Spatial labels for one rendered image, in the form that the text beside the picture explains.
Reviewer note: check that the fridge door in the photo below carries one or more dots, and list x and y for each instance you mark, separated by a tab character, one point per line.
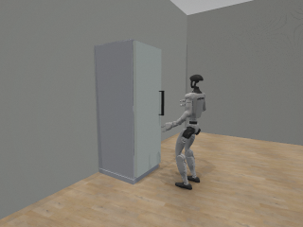
147	77

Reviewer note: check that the robot right upper arm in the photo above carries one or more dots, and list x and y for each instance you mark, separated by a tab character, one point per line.
204	106

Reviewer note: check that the left robot forearm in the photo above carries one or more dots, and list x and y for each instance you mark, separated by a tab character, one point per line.
180	120

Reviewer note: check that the robot right shin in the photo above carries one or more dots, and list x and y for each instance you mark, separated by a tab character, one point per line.
191	165

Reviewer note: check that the robot left upper arm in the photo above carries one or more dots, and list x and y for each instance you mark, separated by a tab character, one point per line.
188	99

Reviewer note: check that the robot left hand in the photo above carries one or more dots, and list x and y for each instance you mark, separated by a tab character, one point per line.
168	126

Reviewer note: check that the handle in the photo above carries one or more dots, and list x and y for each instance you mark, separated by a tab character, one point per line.
162	102

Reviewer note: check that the right robot foot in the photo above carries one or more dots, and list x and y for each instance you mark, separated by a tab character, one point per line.
195	179

